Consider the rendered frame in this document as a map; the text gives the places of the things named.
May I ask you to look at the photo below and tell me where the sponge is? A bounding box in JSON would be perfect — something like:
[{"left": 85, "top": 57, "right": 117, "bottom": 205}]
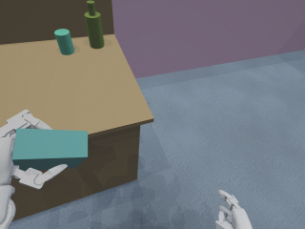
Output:
[{"left": 12, "top": 128, "right": 88, "bottom": 172}]

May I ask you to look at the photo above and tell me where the table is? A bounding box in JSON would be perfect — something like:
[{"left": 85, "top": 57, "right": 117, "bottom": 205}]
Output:
[{"left": 0, "top": 0, "right": 154, "bottom": 221}]

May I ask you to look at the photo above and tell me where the right robot hand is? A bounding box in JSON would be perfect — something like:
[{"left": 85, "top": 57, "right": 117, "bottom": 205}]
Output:
[{"left": 215, "top": 190, "right": 253, "bottom": 229}]

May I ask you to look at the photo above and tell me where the left robot hand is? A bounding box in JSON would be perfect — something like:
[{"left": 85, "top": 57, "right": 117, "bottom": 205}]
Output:
[{"left": 0, "top": 110, "right": 68, "bottom": 190}]

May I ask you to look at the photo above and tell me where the robot left forearm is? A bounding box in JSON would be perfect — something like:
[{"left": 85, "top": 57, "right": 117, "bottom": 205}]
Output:
[{"left": 0, "top": 185, "right": 16, "bottom": 229}]

